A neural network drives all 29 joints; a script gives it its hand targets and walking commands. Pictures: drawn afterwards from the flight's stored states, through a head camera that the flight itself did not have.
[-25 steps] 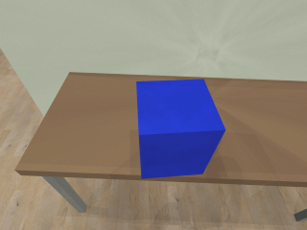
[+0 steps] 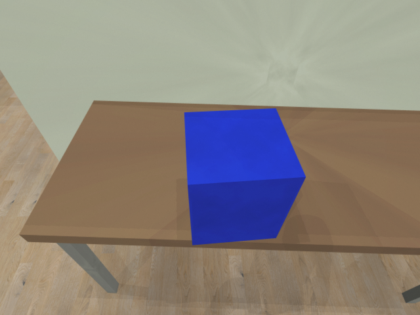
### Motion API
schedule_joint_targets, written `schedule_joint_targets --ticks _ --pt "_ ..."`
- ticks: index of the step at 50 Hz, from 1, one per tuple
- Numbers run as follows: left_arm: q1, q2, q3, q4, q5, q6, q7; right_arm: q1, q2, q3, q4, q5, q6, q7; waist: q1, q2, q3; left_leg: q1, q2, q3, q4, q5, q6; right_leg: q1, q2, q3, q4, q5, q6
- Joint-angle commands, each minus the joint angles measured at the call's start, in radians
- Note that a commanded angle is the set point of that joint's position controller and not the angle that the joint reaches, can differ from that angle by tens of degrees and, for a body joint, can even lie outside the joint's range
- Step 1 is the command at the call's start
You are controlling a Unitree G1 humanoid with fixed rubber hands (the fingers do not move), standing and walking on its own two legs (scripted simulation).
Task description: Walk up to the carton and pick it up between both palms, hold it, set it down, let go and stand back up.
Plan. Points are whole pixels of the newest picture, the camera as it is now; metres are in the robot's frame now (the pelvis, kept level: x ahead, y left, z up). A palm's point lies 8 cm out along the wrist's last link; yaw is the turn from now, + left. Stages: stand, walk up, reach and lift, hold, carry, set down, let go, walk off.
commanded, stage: stand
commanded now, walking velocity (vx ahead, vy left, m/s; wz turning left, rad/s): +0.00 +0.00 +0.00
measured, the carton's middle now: (232, 178) +0.42 -0.03 -0.01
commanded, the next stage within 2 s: walk up in 0.24 s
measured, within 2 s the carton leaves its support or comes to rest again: neither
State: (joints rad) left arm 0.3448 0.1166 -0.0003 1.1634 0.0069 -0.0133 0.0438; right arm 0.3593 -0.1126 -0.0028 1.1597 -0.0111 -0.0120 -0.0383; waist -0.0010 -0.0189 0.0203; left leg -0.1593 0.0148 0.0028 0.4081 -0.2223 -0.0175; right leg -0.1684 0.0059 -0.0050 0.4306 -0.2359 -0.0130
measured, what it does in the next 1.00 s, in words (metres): steps to the right: right foot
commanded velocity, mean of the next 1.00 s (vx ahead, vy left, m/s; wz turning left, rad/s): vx -0.03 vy -0.02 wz -0.07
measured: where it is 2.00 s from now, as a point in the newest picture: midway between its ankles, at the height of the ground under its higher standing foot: outside the picture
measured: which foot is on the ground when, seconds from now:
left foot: down 0.00-0.82, up 0.84-1.00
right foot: down 0.00-0.50, up 0.52-0.80, down 0.82-1.00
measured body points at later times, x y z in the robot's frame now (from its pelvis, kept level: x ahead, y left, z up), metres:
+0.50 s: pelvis -0.01 -0.01 +0.00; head +0.01 -0.01 +0.45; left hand -0.06 +0.20 -0.17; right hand -0.04 -0.21 -0.16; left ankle +0.00 +0.13 -0.74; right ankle +0.00 -0.11 -0.74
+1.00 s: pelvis -0.09 -0.16 +0.01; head -0.09 -0.22 +0.46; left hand -0.09 +0.09 -0.11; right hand -0.09 -0.42 -0.17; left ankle -0.06 +0.03 -0.63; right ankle -0.13 -0.26 -0.74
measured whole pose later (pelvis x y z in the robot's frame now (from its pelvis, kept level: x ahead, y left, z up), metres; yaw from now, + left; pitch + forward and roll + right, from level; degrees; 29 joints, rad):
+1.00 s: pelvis -0.09 -0.16 +0.01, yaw -7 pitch +1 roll +7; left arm 0.42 0.18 0.03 0.98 0.02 0.00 0.01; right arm 0.29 -0.26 -0.09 1.00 -0.03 0.07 0.01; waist 0.03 0.01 -0.02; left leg -0.56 -0.03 -0.03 1.09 -0.31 0.00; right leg -0.20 -0.12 0.03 0.46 -0.29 0.06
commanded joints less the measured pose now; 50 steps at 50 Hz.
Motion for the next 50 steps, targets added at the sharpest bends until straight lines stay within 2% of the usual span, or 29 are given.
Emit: schedule_joint_targets --ticks 1,3,9,12,17,21,22,23,24,25,26,27,29,31,33,34,36,37,38,39,40,41,42,43,44,45,46,48,50 --pt "0.098 0.048 0.008 -0.008 0.000 0.004 0.004 0.087 -0.066 -0.012 0.001 0.001 0.000 0.000 0.005 0.110 0.101 -0.081 0.053 -0.036 -0.070 0.037 0.018 -0.036 -0.086 0.069 -0.082 0.077 -0.017" --pt "0.102 0.082 0.015 0.005 0.005 0.005 -0.002 0.077 -0.042 -0.001 -0.008 0.003 0.002 -0.003 0.008 -0.005 0.113 -0.052 0.070 -0.053 -0.071 0.064 0.019 -0.062 -0.091 0.064 -0.101 0.022 -0.018" --pt "0.110 0.065 0.007 -0.003 0.009 0.000 0.001 0.122 -0.046 0.000 -0.001 0.004 0.006 0.008 -0.011 -0.005 0.097 -0.062 0.064 -0.053 -0.069 0.023 0.025 -0.072 -0.079 0.073 -0.090 0.029 -0.013" --pt "0.107 0.066 0.015 -0.010 -0.001 -0.005 -0.006 0.097 -0.048 0.002 -0.006 -0.002 -0.007 0.002 0.013 0.067 0.054 -0.053 0.064 -0.048 -0.060 0.055 0.030 -0.018 -0.085 0.070 -0.084 0.058 -0.019" --pt "0.111 0.016 -0.004 -0.001 0.002 0.001 -0.004 0.075 -0.053 -0.002 -0.021 0.003 0.004 0.001 0.000 -0.046 0.112 -0.063 0.071 -0.051 -0.052 0.050 0.024 -0.082 -0.088 0.066 -0.111 0.007 -0.018" --pt "0.106 0.044 0.006 -0.002 -0.002 -0.003 -0.006 0.101 -0.004 0.009 -0.007 -0.001 0.000 0.007 -0.003 0.027 0.099 -0.072 0.063 -0.056 -0.063 0.033 0.015 -0.080 -0.077 0.068 -0.089 0.009 -0.020" --pt "0.011 0.178 0.067 -0.035 -0.014 0.007 0.017 -0.027 -0.161 -0.020 -0.104 0.004 0.000 -0.008 -0.007 0.036 0.204 -0.157 0.129 -0.066 0.086 0.541 0.033 -0.137 -0.097 0.014 0.076 0.400 -0.020" --pt "0.073 0.150 0.050 -0.048 -0.011 0.008 0.013 0.040 -0.167 -0.034 -0.091 -0.003 -0.009 -0.023 -0.005 0.020 0.051 -0.062 0.162 -0.059 0.105 0.552 0.053 -0.097 -0.093 0.026 0.127 0.358 -0.015" --pt "0.075 0.162 0.058 -0.069 -0.012 0.024 0.004 0.095 -0.239 -0.063 -0.103 -0.007 -0.006 -0.047 -0.043 0.004 0.003 0.106 0.286 -0.121 0.110 0.784 0.104 -0.258 -0.035 -0.038 0.291 0.258 0.007" --pt "0.034 0.140 0.065 -0.091 -0.005 0.040 -0.005 0.193 -0.267 -0.085 -0.084 -0.008 0.000 -0.062 -0.083 0.098 -0.056 0.168 0.468 -0.272 0.064 1.039 0.205 -0.366 0.021 -0.092 0.544 -0.225 0.041" --pt "-0.005 0.141 0.083 -0.124 0.014 0.063 -0.012 0.248 -0.291 -0.095 -0.068 -0.021 0.008 -0.077 -0.102 0.136 -0.123 0.123 0.557 -0.324 0.054 1.044 0.266 -0.370 -0.009 -0.007 0.766 -0.390 0.048" --pt "-0.041 0.138 0.089 -0.154 0.026 0.079 -0.023 0.242 -0.286 -0.109 -0.083 -0.013 0.017 -0.084 -0.110 0.150 -0.132 0.028 0.563 -0.320 0.031 0.965 0.293 -0.368 -0.019 0.046 0.893 -0.398 0.046" --pt "-0.083 0.110 0.095 -0.201 0.033 0.091 -0.034 0.083 -0.242 -0.104 -0.123 -0.033 0.030 -0.089 -0.036 0.162 -0.026 -0.161 0.441 -0.207 -0.031 0.584 0.218 -0.364 -0.046 0.148 0.977 -0.277 0.038" --pt "-0.067 0.113 0.100 -0.219 0.029 0.091 -0.041 -0.087 -0.230 -0.102 -0.193 -0.048 0.030 -0.079 0.024 0.178 -0.003 -0.190 0.317 -0.074 -0.027 0.419 0.142 -0.351 -0.013 0.128 0.919 -0.192 0.044" --pt "-0.052 0.114 0.103 -0.227 0.015 0.092 -0.046 -0.109 -0.248 -0.109 -0.216 -0.052 0.028 -0.059 0.018 0.219 -0.047 -0.178 0.254 -0.043 -0.059 0.153 0.090 -0.288 0.001 0.050 0.683 -0.140 0.062" --pt "-0.030 0.120 0.099 -0.233 0.010 0.091 -0.051 -0.127 -0.275 -0.117 -0.222 -0.049 0.028 -0.055 0.030 0.308 -0.049 -0.185 0.237 -0.016 -0.080 -0.008 0.062 -0.244 -0.027 0.032 0.556 -0.143 0.073" --pt "-0.035 0.123 0.092 -0.247 0.001 0.093 -0.056 -0.123 -0.310 -0.135 -0.228 -0.047 0.032 -0.042 0.018 0.405 -0.044 -0.200 0.256 -0.038 -0.104 -0.151 0.063 -0.181 -0.037 -0.035 0.347 -0.194 0.076" --pt "-0.034 0.138 0.090 -0.245 0.010 0.090 -0.056 -0.110 -0.322 -0.140 -0.224 -0.056 0.038 -0.041 0.005 0.403 -0.014 -0.225 0.260 -0.046 -0.098 -0.159 0.072 -0.139 -0.040 -0.066 0.262 -0.230 0.084" --pt "-0.003 0.146 0.095 -0.231 0.013 0.086 -0.053 -0.096 -0.331 -0.146 -0.214 -0.046 0.045 -0.039 0.015 0.346 0.010 -0.273 0.260 -0.038 -0.056 -0.148 0.073 -0.047 -0.027 -0.105 0.125 -0.152 0.076" --pt "0.102 0.166 0.107 -0.193 0.010 0.074 -0.046 -0.102 -0.306 -0.131 -0.214 -0.052 0.050 -0.036 0.062 0.210 -0.028 -0.316 0.213 -0.006 0.089 -0.183 0.062 0.067 -0.019 -0.090 0.013 -0.083 0.063" --pt "0.171 0.200 0.114 -0.169 0.024 0.048 -0.041 -0.054 -0.210 -0.099 -0.188 -0.050 0.056 -0.022 0.094 -0.064 0.026 -0.403 0.087 0.095 0.307 -0.289 0.025 0.056 -0.051 -0.003 -0.098 -0.094 0.085" --pt "0.186 0.298 0.109 -0.199 0.030 0.025 -0.045 0.026 -0.104 -0.071 -0.185 -0.030 0.065 -0.018 0.083 -0.370 0.035 -0.541 -0.018 0.095 0.493 -0.490 -0.002 0.002 -0.316 0.346 -0.153 -0.014 0.081" --pt "0.144 0.337 0.107 -0.201 0.032 0.015 -0.044 0.044 -0.107 -0.073 -0.204 -0.024 0.073 -0.015 0.046 -0.414 0.049 -0.491 0.008 -0.043 0.535 -0.403 0.018 -0.124 -0.424 0.488 -0.260 0.020 0.029" --pt "0.061 0.336 0.095 -0.228 0.025 0.008 -0.044 0.012 -0.143 -0.075 -0.215 0.000 0.079 -0.006 0.038 -0.402 0.085 -0.459 0.028 -0.122 0.563 -0.352 0.034 -0.228 -0.434 0.496 -0.337 -0.140 -0.006" --pt "-0.024 0.280 0.071 -0.240 0.025 -0.001 -0.045 -0.056 -0.178 -0.081 -0.207 0.004 0.082 0.007 0.010 -0.305 0.175 -0.459 0.034 -0.140 0.577 -0.253 0.046 -0.257 -0.352 0.380 -0.304 -0.129 0.050" --pt "0.002 0.313 0.088 -0.240 0.035 0.001 -0.024 -0.105 -0.258 -0.103 -0.219 -0.012 0.081 0.029 0.024 -0.185 0.165 -0.532 0.007 -0.139 0.677 -0.170 0.042 -0.139 -0.352 0.346 -0.212 0.101 0.113" --pt "0.023 0.337 0.084 -0.237 0.029 0.004 -0.011 -0.078 -0.255 -0.110 -0.200 -0.021 0.077 0.041 0.006 -0.167 0.112 -0.534 -0.011 -0.137 0.704 -0.106 0.030 -0.070 -0.340 0.263 -0.157 0.242 0.158" --pt "0.104 0.276 0.082 -0.213 0.004 0.006 -0.015 -0.062 -0.197 -0.100 -0.186 -0.029 0.065 0.074 0.002 -0.145 0.050 -0.526 -0.020 -0.093 0.799 0.008 0.021 0.001 -0.284 0.205 -0.216 -0.147 0.216" --pt "0.139 0.245 0.067 -0.192 -0.002 0.004 -0.008 -0.077 -0.171 -0.097 -0.210 -0.023 0.068 0.080 -0.002 -0.137 0.046 -0.516 -0.038 -0.074 0.842 0.036 0.003 0.003 -0.290 0.162 -0.213 -0.049 0.205"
